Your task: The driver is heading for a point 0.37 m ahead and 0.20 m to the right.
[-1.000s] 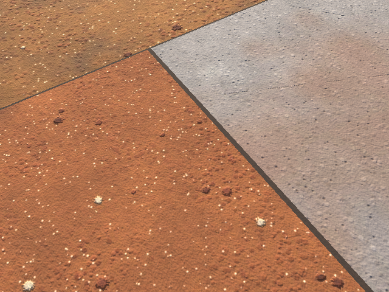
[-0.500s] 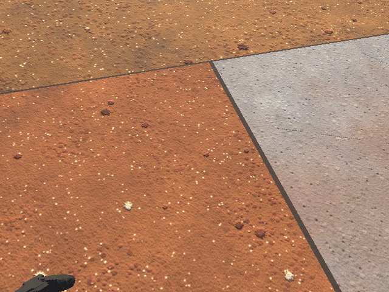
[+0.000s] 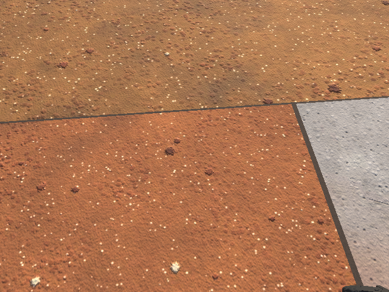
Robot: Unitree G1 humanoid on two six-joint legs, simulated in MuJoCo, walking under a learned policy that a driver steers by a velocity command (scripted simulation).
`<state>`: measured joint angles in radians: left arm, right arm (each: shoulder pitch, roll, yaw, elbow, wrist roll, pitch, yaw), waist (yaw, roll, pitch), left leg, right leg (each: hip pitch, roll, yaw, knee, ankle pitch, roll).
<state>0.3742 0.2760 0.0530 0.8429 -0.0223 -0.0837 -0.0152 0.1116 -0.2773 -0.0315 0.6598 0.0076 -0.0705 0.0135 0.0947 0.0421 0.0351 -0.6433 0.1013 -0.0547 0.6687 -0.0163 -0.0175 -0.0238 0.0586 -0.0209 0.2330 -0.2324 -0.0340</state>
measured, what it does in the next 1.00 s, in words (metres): walks ahead, turning right: left foot, then right foot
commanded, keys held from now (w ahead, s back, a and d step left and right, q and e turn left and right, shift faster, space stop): w+e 0.50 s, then no key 0.50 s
